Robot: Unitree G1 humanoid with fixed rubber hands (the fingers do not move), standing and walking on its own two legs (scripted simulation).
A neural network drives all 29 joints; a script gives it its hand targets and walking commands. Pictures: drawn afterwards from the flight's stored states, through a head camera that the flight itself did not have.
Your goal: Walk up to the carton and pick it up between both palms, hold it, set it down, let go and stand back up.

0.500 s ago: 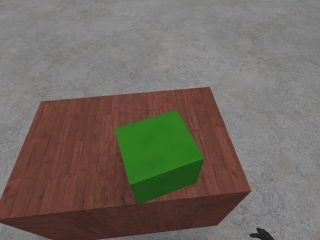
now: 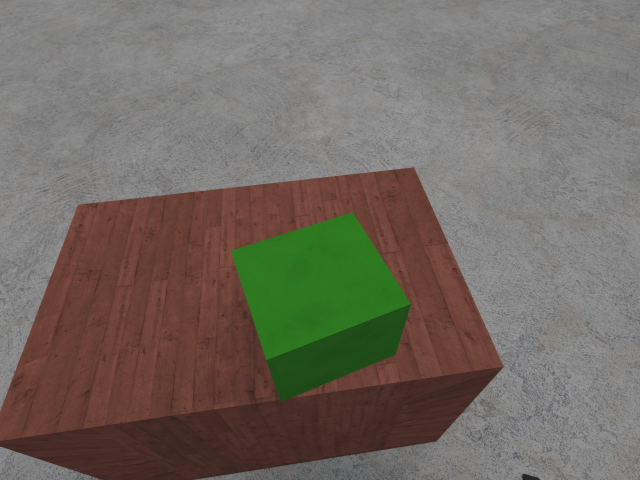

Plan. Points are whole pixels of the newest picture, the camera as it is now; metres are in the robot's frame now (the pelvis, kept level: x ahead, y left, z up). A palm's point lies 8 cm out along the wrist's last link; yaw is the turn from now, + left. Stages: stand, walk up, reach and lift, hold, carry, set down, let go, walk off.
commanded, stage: walk up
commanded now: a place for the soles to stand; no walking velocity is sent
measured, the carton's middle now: (317, 305) +0.40 +0.02 -0.10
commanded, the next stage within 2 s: reach and lift in 0.32 s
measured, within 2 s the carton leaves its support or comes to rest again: neither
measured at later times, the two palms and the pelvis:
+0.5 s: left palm (151, 469) +0.16 +0.25 -0.12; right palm out of the picture +0.13 -0.29 -0.13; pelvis -0.01 -0.02 -0.02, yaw +3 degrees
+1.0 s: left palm (177, 435) +0.19 +0.21 -0.08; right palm (543, 427) +0.20 -0.28 -0.08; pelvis +0.03 -0.07 +0.01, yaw +5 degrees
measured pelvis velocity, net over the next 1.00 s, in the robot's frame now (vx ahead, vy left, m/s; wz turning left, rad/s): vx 0.03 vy -0.07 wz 0.09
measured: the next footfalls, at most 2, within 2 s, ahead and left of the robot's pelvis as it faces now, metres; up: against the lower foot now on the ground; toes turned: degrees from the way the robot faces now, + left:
none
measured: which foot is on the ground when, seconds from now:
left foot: down 0.00-1.00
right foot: down 0.00-1.00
